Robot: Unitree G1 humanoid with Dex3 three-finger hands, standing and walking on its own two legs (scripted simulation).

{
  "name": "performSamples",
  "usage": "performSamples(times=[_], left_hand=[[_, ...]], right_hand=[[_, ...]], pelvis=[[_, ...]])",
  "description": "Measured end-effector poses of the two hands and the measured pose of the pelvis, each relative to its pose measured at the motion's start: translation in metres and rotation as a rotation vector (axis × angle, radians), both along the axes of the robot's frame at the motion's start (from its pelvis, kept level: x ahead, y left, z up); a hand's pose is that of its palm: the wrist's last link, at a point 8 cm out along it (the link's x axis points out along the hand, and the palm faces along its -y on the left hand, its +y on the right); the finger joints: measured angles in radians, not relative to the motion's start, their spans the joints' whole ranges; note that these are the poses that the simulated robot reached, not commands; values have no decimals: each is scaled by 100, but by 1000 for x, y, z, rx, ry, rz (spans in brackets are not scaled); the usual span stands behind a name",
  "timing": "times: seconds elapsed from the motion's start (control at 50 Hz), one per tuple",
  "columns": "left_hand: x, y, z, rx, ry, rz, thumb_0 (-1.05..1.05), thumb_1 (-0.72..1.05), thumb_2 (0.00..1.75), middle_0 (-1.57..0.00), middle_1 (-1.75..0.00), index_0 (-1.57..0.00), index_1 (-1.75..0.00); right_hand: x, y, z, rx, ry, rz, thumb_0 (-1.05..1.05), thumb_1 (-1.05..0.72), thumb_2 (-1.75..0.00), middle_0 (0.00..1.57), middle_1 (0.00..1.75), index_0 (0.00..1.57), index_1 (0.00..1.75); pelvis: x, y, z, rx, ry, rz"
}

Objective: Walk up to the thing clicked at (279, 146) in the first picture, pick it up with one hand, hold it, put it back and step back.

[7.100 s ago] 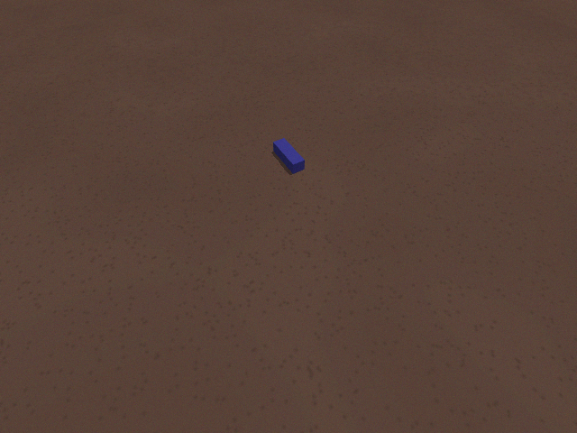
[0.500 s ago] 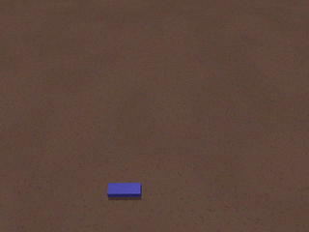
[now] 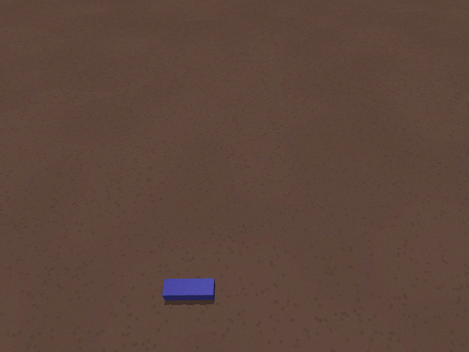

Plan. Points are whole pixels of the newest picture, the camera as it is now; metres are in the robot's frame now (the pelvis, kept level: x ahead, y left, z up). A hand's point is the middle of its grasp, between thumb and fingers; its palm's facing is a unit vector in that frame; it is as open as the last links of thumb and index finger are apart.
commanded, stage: stand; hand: left
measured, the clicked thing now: (189, 289) +0.48 +0.22 -0.75
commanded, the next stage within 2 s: walk up in 1.24 s
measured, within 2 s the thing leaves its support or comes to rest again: neither
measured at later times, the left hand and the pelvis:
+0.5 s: hand out of the picture +0.08 +0.26 -0.16, palm faces -0.03 -0.94 -0.34, open 7.3 cm; pelvis +0.00 +0.00 +0.00, yaw +0 degrees
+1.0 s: hand out of the picture +0.08 +0.26 -0.16, palm faces -0.03 -0.94 -0.35, open 7.3 cm; pelvis +0.01 +0.01 +0.00, yaw +0 degrees
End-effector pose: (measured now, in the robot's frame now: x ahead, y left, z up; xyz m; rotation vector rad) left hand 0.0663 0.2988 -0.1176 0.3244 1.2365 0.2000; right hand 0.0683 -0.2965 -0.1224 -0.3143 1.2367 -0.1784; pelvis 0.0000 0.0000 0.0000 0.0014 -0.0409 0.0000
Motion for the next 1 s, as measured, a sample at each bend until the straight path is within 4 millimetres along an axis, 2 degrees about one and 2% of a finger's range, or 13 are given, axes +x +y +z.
performSamples(times=[1.0], left_hand=[[5,5,-2,-2,4,-6,0,91,90,-20,-30,-21,-30]], right_hand=[[8,5,2,-8,-4,-4,0,-90,-89,20,29,20,30]], pelvis=[[8,6,0,0,4,-2]])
